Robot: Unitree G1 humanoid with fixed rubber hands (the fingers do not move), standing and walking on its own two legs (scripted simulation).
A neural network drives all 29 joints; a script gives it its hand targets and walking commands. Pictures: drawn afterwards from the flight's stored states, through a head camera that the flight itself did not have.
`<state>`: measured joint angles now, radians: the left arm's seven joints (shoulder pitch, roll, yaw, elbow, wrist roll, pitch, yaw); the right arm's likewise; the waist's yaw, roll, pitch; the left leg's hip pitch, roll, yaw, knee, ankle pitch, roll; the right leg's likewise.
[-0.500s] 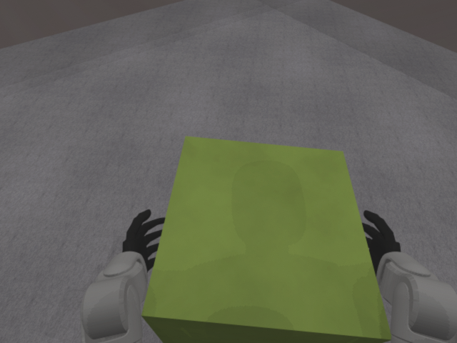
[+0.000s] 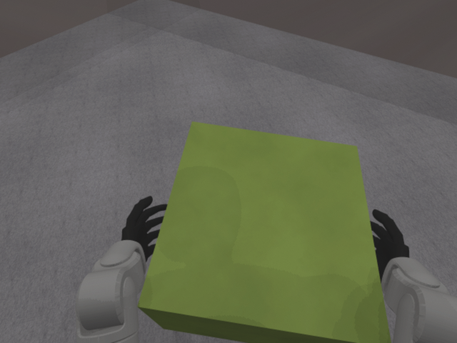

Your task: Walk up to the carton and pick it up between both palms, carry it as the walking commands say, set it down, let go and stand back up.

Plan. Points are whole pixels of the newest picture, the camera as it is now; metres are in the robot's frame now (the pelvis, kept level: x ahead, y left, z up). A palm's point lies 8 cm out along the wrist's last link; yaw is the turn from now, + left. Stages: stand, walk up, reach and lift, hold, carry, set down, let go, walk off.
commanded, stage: carry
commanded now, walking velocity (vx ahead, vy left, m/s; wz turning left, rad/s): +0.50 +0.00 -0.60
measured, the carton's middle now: (256, 241) +0.29 -0.03 +0.01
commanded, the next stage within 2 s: none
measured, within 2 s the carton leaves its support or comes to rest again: neither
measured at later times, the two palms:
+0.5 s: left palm (204, 95) +0.61 +0.07 +0.10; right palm (378, 136) +0.47 -0.28 +0.10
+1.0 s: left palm (267, 34) +0.94 -0.12 +0.10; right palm (397, 67) +0.72 -0.43 +0.11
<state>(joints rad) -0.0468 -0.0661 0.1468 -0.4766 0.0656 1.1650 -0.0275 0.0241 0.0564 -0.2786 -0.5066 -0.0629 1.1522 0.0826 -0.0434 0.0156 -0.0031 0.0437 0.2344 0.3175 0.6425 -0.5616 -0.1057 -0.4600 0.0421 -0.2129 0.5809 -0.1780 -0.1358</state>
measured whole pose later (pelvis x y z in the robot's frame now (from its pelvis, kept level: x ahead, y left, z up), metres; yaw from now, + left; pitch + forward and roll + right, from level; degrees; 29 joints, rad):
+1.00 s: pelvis +0.63 -0.14 +0.03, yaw -37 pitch +4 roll -2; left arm 0.03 -0.03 0.18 -0.59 0.03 1.18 -0.01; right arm 0.03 0.12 -0.24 -0.51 -0.11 1.12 0.10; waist 0.04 -0.05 -0.01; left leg -0.16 0.11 0.25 0.43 -0.34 -0.01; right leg -0.45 0.03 -0.04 1.08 -0.37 -0.05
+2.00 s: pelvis +1.08 -0.63 +0.00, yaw -69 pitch +1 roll -5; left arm 0.00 -0.09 0.17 -0.45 0.08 1.17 0.02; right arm -0.01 0.07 -0.28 -0.36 -0.06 1.12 0.08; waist 0.06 -0.04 0.05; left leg -0.49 0.13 -0.03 1.09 -0.53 -0.08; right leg -0.37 0.20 -0.08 0.67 -0.33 -0.14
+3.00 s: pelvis +1.13 -1.13 +0.04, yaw -108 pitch +2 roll +0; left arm -0.03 -0.03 0.19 -0.49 0.04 1.19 -0.04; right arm 0.01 0.09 -0.21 -0.49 -0.12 1.16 0.06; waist -0.01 -0.01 -0.05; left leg -0.07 0.12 0.27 0.33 -0.26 -0.05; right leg -0.50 -0.02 -0.05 0.84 -0.35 -0.04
